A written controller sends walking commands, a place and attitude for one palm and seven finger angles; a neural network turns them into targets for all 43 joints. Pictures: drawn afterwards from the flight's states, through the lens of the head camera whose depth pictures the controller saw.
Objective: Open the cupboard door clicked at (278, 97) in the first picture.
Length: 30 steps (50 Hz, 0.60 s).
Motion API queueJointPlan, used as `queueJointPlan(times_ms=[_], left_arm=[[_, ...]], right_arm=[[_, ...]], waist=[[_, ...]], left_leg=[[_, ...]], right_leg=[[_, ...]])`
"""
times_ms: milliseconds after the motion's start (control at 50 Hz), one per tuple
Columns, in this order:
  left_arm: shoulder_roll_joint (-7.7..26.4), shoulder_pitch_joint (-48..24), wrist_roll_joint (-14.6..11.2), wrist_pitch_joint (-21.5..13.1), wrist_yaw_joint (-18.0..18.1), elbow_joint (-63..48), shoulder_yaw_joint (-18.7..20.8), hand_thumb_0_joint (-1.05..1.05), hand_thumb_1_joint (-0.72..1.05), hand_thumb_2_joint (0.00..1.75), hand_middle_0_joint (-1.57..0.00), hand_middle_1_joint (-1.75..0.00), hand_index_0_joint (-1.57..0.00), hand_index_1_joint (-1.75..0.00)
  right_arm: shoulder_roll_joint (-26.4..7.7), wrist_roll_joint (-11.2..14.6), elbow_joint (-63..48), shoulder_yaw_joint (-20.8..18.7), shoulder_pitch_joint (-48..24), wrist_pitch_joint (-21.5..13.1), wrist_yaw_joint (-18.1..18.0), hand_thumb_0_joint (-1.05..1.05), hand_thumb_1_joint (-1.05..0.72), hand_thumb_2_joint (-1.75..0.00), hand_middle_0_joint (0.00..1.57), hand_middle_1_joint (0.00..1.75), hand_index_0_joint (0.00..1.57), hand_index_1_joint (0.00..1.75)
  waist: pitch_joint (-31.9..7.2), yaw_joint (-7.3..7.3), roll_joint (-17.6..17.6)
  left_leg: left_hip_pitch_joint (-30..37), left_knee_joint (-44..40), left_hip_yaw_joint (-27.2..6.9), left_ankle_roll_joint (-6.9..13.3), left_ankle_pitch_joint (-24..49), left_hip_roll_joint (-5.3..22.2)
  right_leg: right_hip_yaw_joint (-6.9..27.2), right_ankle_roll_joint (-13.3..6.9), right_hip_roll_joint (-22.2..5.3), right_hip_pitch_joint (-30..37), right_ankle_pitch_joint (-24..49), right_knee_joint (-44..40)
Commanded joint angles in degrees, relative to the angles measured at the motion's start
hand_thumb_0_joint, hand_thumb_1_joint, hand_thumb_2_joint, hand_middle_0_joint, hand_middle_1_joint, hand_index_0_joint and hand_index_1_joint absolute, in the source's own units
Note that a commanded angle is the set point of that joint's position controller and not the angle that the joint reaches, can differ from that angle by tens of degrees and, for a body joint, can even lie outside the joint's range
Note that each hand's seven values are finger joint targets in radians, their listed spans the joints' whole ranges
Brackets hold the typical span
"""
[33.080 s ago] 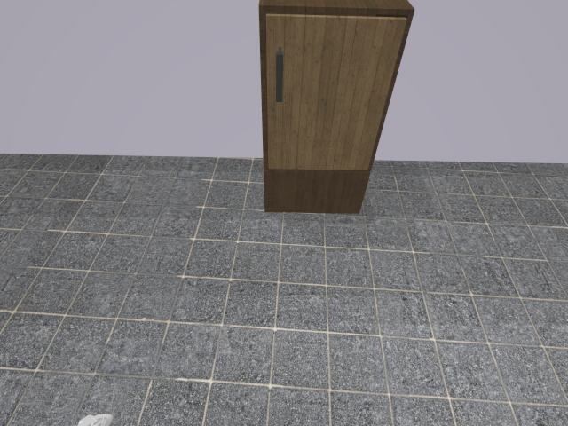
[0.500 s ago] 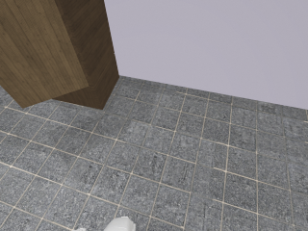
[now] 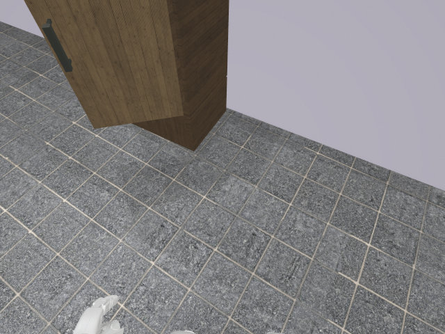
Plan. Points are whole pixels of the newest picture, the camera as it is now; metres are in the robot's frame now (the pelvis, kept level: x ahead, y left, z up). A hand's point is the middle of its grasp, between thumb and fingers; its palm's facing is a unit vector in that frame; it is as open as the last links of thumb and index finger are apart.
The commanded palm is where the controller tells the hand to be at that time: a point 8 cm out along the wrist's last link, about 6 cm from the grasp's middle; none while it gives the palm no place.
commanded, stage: turn to face it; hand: left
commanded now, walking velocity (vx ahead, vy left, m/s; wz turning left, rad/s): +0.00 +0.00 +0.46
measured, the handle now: (59, 46) +0.95 +0.59 -0.04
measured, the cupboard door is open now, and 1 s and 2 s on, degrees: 42 42 42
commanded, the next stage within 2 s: take the last steps up to it in 0.28 s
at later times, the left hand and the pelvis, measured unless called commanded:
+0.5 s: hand out of the picture -0.05 +0.21 -0.19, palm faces +0.31 -0.93 -0.22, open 7.4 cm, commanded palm none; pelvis +0.00 +0.01 -0.01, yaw +14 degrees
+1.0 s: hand out of the picture +0.05 +0.20 -0.15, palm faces +0.38 -0.90 -0.23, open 7.2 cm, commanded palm none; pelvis +0.08 +0.01 +0.01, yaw +19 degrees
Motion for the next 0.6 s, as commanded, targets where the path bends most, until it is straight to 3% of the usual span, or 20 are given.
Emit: queueJointPlan(times_ms=[0, 20, 40, 80, 100, 140, 220, 260, 300, 340, 360, 380, 400, 420, 460, 500, 540, 580], left_arm=[[12.5, 11.4, 1.3, -2.6, 1.6, -1.8, 3.0, 0.00, 0.90, 0.90, -0.20, -0.30, -0.20, -0.30], [13.5, 10.6, 1.2, -2.2, 1.5, -2.1, 2.4, 0.00, 0.90, 0.90, -0.20, -0.30, -0.20, -0.30], [10.7, 8.6, 0.8, -2.5, 1.8, -2.2, 2.1, 0.00, 0.90, 0.90, -0.20, -0.30, -0.20, -0.30], [7.1, 3.9, 0.4, -2.5, 1.6, -3.0, 0.9, 0.00, 0.90, 0.90, -0.20, -0.30, -0.20, -0.30], [6.3, 3.4, 0.5, -2.5, 1.6, -3.2, 0.8, 0.00, 0.90, 0.90, -0.20, -0.30, -0.20, -0.30], [5.9, 5.2, 0.6, -2.9, 1.7, -2.8, 0.8, 0.00, 0.90, 0.90, -0.20, -0.30, -0.20, -0.30], [7.7, 10.1, 1.2, -2.8, 1.7, -0.3, 1.7, 0.00, 0.90, 0.90, -0.20, -0.30, -0.20, -0.30], [8.6, 12.0, 1.4, -2.7, 1.5, 0.9, 2.2, 0.00, 0.90, 0.90, -0.20, -0.30, -0.20, -0.30], [9.1, 12.5, 1.5, -2.6, 1.4, 2.2, 2.4, 0.00, 0.90, 0.90, -0.20, -0.30, -0.20, -0.30], [9.2, 11.1, 0.8, -2.3, 1.3, 2.7, 2.4, 0.00, 0.90, 0.90, -0.20, -0.30, -0.20, -0.30], [8.0, 10.6, 0.2, -2.1, 1.1, 2.6, 2.1, 0.00, 0.90, 0.90, -0.20, -0.30, -0.20, -0.30], [4.7, 11.4, -0.1, -1.7, 0.7, 1.2, 1.5, 0.00, 0.90, 0.90, -0.20, -0.30, -0.20, -0.30], [2.4, 7.7, 0.4, -1.3, 0.7, -0.5, 0.3, 0.00, 0.90, 0.90, -0.20, -0.30, -0.20, -0.30], [3.4, 4.5, 0.8, -0.6, 0.9, -0.3, 0.6, 0.00, 0.90, 0.90, -0.20, -0.30, -0.20, -0.30], [3.8, 2.7, 1.0, -0.7, -0.3, 1.1, 1.1, 0.00, 0.90, 0.90, -0.20, -0.30, -0.20, -0.30], [3.5, 6.3, 1.2, -1.3, -1.2, 3.4, 1.1, 0.00, 0.90, 0.90, -0.20, -0.30, -0.20, -0.30], [2.8, 7.4, 1.1, -1.6, -1.4, 4.2, 0.9, 0.00, 0.90, 0.90, -0.20, -0.30, -0.20, -0.30], [2.1, 6.3, 1.2, -1.8, -1.5, 4.0, 0.7, 0.00, 0.90, 0.90, -0.20, -0.30, -0.20, -0.30]], right_arm=[[-5.6, 1.4, -6.2, -2.2, -1.4, -1.2, -0.2, 0.00, -0.90, -0.90, 0.20, 0.30, 0.20, 0.30], [-6.5, 0.7, -6.6, -2.4, -2.1, -1.0, -0.1, 0.00, -0.90, -0.90, 0.20, 0.30, 0.20, 0.30], [-7.0, 0.4, -5.5, -2.5, -3.0, -0.2, -0.2, 0.00, -0.90, -0.90, 0.20, 0.30, 0.20, 0.30], [-6.6, 0.4, -3.1, -2.4, -1.6, 0.4, 0.4, 0.00, -0.90, -0.90, 0.20, 0.30, 0.20, 0.30], [-5.9, 0.6, -2.5, -2.1, -0.9, 0.6, 0.7, 0.00, -0.90, -0.90, 0.20, 0.30, 0.20, 0.30], [-5.1, 0.6, -2.0, -1.5, -1.8, 0.6, 0.8, 0.00, -0.90, -0.90, 0.20, 0.30, 0.20, 0.30], [-3.4, 0.9, -2.1, -0.5, -5.7, 0.3, 0.7, 0.00, -0.90, -0.90, 0.20, 0.30, 0.20, 0.30], [-2.6, 1.0, -2.0, 0.0, -6.9, -0.3, 0.6, 0.00, -0.90, -0.90, 0.20, 0.30, 0.20, 0.30], [-2.5, 1.2, -1.6, 0.2, -5.8, -0.8, 0.4, 0.00, -0.90, -0.90, 0.20, 0.30, 0.20, 0.30], [-3.6, 1.0, -0.3, 0.2, -2.0, -1.2, 0.1, 0.00, -0.90, -0.90, 0.20, 0.30, 0.20, 0.30], [-5.8, 0.8, 0.6, -0.2, 0.8, -1.9, 0.1, 0.00, -0.90, -0.90, 0.20, 0.30, 0.20, 0.30], [-11.3, 0.1, 0.7, -1.3, 3.2, -2.3, -0.2, 0.00, -0.90, -0.90, 0.20, 0.30, 0.20, 0.30], [-13.9, 0.0, 1.1, -1.9, 6.2, -1.5, -0.4, 0.00, -0.90, -0.90, 0.20, 0.30, 0.20, 0.30], [-12.9, -0.2, 1.6, -1.5, 6.2, -1.7, -1.0, 0.00, -0.90, -0.90, 0.20, 0.30, 0.20, 0.30], [-10.6, -0.2, 0.6, -0.8, 3.5, -2.1, -1.8, 0.00, -0.90, -0.90, 0.20, 0.30, 0.20, 0.30], [-8.9, 0.1, -0.1, -0.1, 2.1, -3.3, -1.9, 0.00, -0.90, -0.90, 0.20, 0.30, 0.20, 0.30], [-8.3, 0.3, 0.3, 0.0, 3.4, -4.0, -1.8, 0.00, -0.90, -0.90, 0.20, 0.30, 0.20, 0.30], [-7.7, 0.4, 1.1, 0.1, 5.2, -4.4, -1.7, 0.00, -0.90, -0.90, 0.20, 0.30, 0.20, 0.30]], waist=[[-11.6, 4.63, -14.0], [-9.6, 4.35, -14.2], [-7.4, 3.27, -14.6], [-4.5, 0.33, -12.3], [-4.7, -0.13, -13.1], [-5.0, 0.58, -12.4], [-5.1, 3.11, -10.3], [-5.6, 4.18, -11.6], [-6.5, 3.81, -13.0], [-7.4, 1.50, -12.3], [-8.9, -0.18, -6.3], [-11.5, -1.16, 10.0], [-9.3, -2.83, 15.5], [-8.3, -3.40, 14.9], [-2.2, -1.85, 13.2], [-4.1, 0.44, 7.7], [-5.3, 0.88, 6.0], [-4.1, 0.47, 5.4]], left_leg=[[-16.4, 13.8, 0.6, -0.9, -10.7, -1.5], [-15.9, 27.8, 3.0, -1.5, -22.4, -2.1], [-16.0, 36.0, 0.9, -1.5, -20.1, 0.1], [-16.2, 41.9, 2.3, -2.6, -11.5, 2.2], [-15.3, 41.4, 3.3, -2.9, -9.7, 2.6], [-14.0, 37.6, 5.0, -3.4, -8.6, 2.8], [-10.0, 22.9, 8.4, -3.3, -13.0, 2.5], [-7.7, 15.7, 10.1, -2.7, -13.8, 1.8], [-3.8, 8.4, 11.4, -2.2, -12.2, 1.1], [5.0, -2.3, 11.7, -1.3, -3.0, 0.9], [13.8, -8.7, 9.3, 0.1, 6.8, 3.8], [22.2, -8.8, -6.4, 5.8, 21.7, 16.4], [18.7, -11.5, -11.7, 11.5, 25.8, 23.7], [15.3, -14.3, -12.0, 12.4, 13.9, 22.3], [9.9, -17.4, -10.7, 12.0, 0.6, 18.9], [11.9, -17.8, -6.8, 10.4, 0.5, 16.1], [13.3, -17.9, -4.7, 10.7, 3.1, 15.1], [13.1, -18.6, -4.7, 11.3, 2.6, 15.0]], right_leg=[[18.4, -7.2, -19.5, 26.6, 16.5, -22.4], [20.3, -12.7, -27.7, 18.1, 23.7, -22.2], [18.9, -13.4, -24.6, 14.0, 26.3, -21.8], [7.9, -11.0, -17.6, 12.0, 30.0, -19.8], [4.2, -10.1, -16.2, 11.7, 31.9, -19.2], [1.4, -9.6, -15.5, 13.2, 34.8, -19.0], [0.3, -11.0, -17.3, 16.6, 38.4, -17.4], [-0.2, -11.4, -17.6, 18.2, 42.2, -15.6], [-0.6, -10.7, -17.6, 18.5, 43.3, -13.3], [-3.0, -8.1, -16.4, 14.0, 37.6, -9.7], [-4.8, -5.5, -14.5, 8.1, 31.4, -4.2], [-8.9, -1.6, -7.8, -3.7, 7.4, 5.2], [-6.2, -1.3, -4.8, -8.2, -16.4, 14.2], [-2.7, -1.6, -4.5, -10.1, -16.2, 19.7], [0.0, -2.2, -4.8, -14.4, -8.6, 25.6], [-0.7, -2.4, -4.9, -14.1, -2.8, 26.4], [-1.3, -2.1, -4.7, -13.8, -0.6, 24.4], [-1.8, -2.0, -4.6, -13.5, -0.1, 20.8]])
